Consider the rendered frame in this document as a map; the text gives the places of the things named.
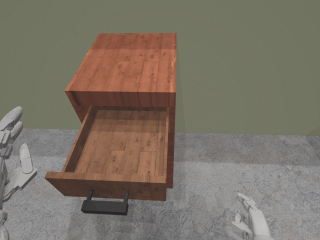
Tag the robot left hand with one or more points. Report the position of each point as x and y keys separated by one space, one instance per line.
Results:
x=10 y=128

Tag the cabinet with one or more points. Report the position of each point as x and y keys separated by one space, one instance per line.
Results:
x=129 y=70

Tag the drawer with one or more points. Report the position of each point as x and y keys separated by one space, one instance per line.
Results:
x=118 y=149

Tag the left robot forearm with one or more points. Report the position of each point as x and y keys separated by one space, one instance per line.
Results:
x=4 y=234

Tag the handle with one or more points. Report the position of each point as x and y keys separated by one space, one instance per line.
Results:
x=105 y=207

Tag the robot right hand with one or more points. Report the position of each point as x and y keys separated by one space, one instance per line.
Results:
x=248 y=226

